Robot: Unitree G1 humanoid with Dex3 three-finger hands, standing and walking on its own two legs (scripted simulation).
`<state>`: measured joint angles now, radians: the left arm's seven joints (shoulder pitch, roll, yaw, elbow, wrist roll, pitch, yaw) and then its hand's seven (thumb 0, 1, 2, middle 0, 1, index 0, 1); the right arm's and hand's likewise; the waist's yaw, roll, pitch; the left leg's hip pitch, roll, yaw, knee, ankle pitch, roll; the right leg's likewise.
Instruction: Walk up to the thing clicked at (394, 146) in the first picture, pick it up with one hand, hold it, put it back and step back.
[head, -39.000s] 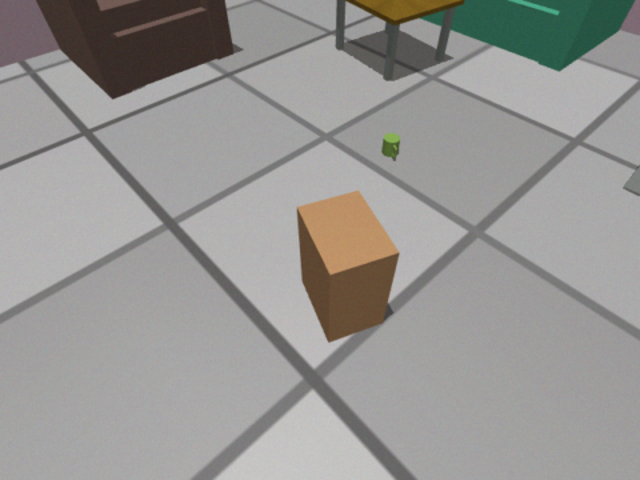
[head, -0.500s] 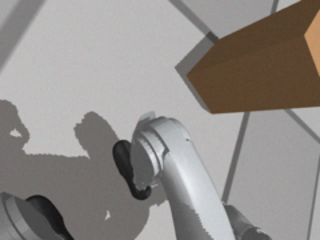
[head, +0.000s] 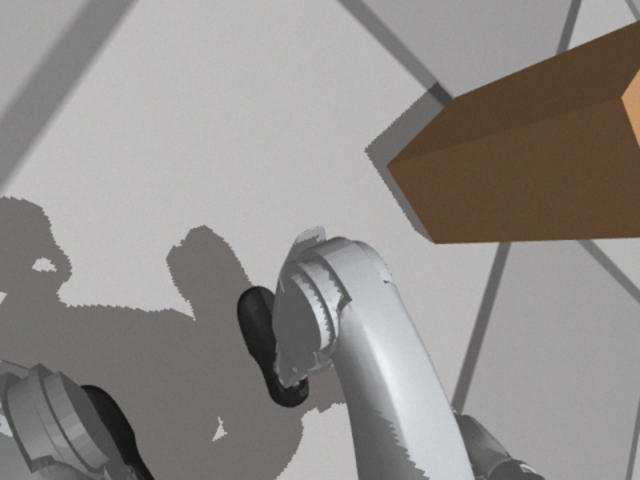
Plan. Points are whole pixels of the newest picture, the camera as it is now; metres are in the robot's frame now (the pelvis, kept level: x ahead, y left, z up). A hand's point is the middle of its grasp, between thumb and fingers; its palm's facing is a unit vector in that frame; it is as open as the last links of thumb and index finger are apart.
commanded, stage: settle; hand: left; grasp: from above
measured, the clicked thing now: out of the picture +0.55 +0.32 -0.26
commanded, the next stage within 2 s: lift in 0.46 s
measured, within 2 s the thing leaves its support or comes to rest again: neither
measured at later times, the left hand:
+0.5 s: hand out of the picture +0.52 +0.34 -0.15, palm faces -0.45 -0.11 -0.89, open 10.5 cm
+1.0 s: hand out of the picture +0.48 +0.35 -0.07, palm faces -0.48 -0.14 -0.87, open 10.5 cm
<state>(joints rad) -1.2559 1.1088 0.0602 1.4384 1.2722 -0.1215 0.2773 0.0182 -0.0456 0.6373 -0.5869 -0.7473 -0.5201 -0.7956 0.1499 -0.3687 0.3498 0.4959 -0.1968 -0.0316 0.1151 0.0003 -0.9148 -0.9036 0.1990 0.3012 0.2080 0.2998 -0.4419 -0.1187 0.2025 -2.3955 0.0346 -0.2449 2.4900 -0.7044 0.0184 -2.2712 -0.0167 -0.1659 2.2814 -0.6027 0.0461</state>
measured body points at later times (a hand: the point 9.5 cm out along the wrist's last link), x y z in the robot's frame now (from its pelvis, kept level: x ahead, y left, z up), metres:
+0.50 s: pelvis -0.01 +0.00 +0.01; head +0.27 +0.11 +0.34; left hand +0.54 +0.35 -0.10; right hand +0.06 -0.28 -0.05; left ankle +0.06 +0.12 -0.28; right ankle +0.13 -0.12 -0.28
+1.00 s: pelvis -0.01 +0.00 +0.05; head +0.24 +0.10 +0.41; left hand +0.50 +0.35 -0.02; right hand +0.06 -0.28 -0.04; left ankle +0.06 +0.12 -0.28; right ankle +0.13 -0.12 -0.28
